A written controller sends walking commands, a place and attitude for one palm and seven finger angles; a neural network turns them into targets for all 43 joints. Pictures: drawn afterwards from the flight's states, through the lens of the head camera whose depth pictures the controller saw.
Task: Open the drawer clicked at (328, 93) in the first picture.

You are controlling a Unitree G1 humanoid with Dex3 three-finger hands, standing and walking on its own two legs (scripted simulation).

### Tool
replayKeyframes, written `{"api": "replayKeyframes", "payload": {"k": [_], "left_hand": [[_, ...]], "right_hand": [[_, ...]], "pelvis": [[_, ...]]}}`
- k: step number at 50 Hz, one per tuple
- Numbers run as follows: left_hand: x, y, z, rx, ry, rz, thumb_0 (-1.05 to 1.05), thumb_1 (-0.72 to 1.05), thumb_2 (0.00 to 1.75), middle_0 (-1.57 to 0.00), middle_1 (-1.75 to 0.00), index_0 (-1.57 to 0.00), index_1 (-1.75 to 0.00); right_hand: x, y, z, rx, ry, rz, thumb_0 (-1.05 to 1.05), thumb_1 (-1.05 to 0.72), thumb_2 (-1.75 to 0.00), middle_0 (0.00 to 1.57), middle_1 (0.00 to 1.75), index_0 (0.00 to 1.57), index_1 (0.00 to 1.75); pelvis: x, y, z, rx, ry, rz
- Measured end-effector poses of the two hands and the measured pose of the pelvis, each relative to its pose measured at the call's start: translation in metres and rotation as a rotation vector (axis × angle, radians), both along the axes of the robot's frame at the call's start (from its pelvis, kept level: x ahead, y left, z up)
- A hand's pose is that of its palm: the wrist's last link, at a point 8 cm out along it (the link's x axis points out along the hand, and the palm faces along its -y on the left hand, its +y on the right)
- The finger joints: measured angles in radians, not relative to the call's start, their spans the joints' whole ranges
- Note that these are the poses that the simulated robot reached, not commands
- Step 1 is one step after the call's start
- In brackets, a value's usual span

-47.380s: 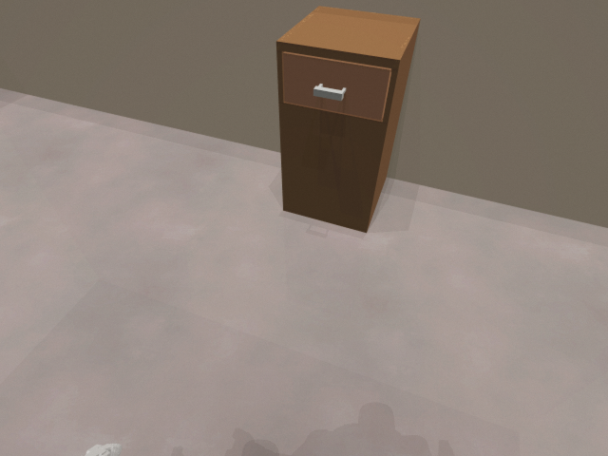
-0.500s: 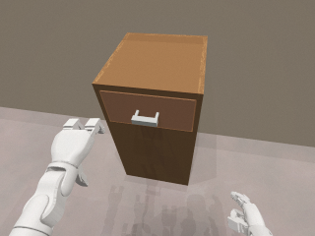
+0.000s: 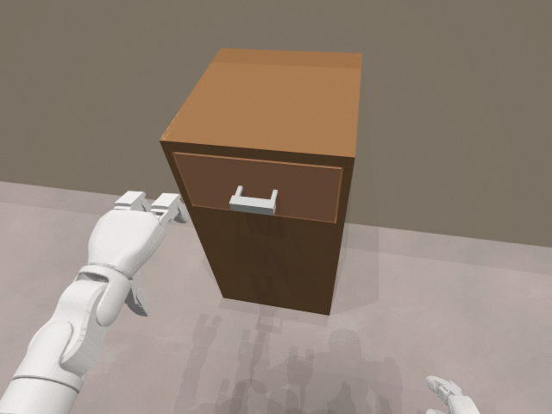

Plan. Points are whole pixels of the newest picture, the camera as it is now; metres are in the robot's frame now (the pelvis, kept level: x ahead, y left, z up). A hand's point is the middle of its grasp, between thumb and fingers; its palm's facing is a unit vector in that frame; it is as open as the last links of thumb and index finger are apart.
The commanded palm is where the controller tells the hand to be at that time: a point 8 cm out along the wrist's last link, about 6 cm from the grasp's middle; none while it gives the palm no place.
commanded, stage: raise the hand with hooked fingers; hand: left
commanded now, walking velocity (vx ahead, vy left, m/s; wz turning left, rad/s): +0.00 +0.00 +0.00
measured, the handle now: (255, 198) +0.57 +0.14 -0.10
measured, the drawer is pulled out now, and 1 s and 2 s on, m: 0.00 0.00 0.00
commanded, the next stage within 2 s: move the hooked fingers above the handle in 0.06 s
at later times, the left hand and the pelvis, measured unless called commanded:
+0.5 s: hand (178, 239) +0.34 +0.20 +0.05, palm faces +0.00 -0.05 -1.00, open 13.8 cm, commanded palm +0.33 +0.21 +0.10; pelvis -0.01 -0.01 +0.00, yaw +1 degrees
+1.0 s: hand (213, 214) +0.43 +0.18 +0.01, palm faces -0.02 -0.02 -1.00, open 13.8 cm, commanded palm +0.41 +0.18 +0.07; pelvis +0.00 +0.00 -0.02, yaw +0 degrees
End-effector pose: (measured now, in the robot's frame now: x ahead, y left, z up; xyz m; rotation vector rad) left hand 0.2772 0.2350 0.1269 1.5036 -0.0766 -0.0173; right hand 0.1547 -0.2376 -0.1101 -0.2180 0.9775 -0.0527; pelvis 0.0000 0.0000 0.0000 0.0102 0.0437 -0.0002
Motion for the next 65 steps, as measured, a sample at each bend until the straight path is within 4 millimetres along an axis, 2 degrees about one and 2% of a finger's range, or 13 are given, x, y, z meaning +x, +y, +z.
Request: {"api": "replayKeyframes", "payload": {"k": [7,13,21,32,41,51,65], "left_hand": [[0.001,0.003,0.004,0.006,-0.024,0.051,0.0,-0.49,0.3,-0.32,-1.2,-0.32,-1.2],[0.003,-0.006,-0.001,0.006,0.013,0.04,0.0,-0.49,0.3,-0.32,-1.2,-0.32,-1.2],[0.027,-0.02,-0.017,0.021,0.044,-0.011,0.0,-0.49,0.3,-0.32,-1.2,-0.32,-1.2],[0.074,-0.028,-0.031,0.03,0.053,0.004,0.0,-0.49,0.3,-0.32,-1.2,-0.32,-1.2],[0.101,-0.041,-0.048,0.028,0.064,-0.042,0.0,-0.49,0.3,-0.32,-1.2,-0.32,-1.2],[0.135,-0.054,-0.062,0.047,0.054,-0.013,0.0,-0.49,0.3,-0.32,-1.2,-0.32,-1.2],[0.17,-0.069,-0.08,0.055,0.078,-0.01,0.0,-0.49,0.3,-0.32,-1.2,-0.32,-1.2]], "right_hand": [[0.002,0.002,0.0,0.021,-0.02,-0.011,0.01,-0.91,-0.9,0.2,0.3,0.2,0.3],[0.011,0.009,0.004,0.038,-0.058,0.008,0.01,-0.91,-0.9,0.2,0.3,0.2,0.3],[0.009,0.009,0.002,0.028,-0.057,0.015,0.01,-0.91,-0.9,0.2,0.3,0.2,0.3],[-0.032,-0.014,-0.014,-0.004,0.058,-0.083,0.01,-0.91,-0.9,0.2,0.3,0.2,0.3],[-0.068,-0.031,-0.024,-0.043,0.163,-0.154,0.01,-0.91,-0.9,0.2,0.3,0.2,0.3],[-0.088,-0.028,-0.032,-0.034,0.219,-0.198,0.01,-0.91,-0.9,0.2,0.3,0.2,0.3],[-0.11,-0.027,-0.038,-0.053,0.267,-0.228,0.01,-0.91,-0.9,0.2,0.3,0.2,0.3]], "pelvis": [[-0.003,-0.002,0.0,0.002,-0.004,-0.001],[-0.005,-0.004,0.0,0.004,-0.009,0.003],[-0.009,-0.008,-0.002,0.004,0.014,0.013],[-0.004,-0.009,-0.007,0.005,0.07,0.004],[0.001,-0.006,-0.012,0.002,0.119,0.002],[0.004,-0.003,-0.017,0.001,0.17,-0.004],[0.005,-0.001,-0.026,-0.005,0.237,-0.004]]}}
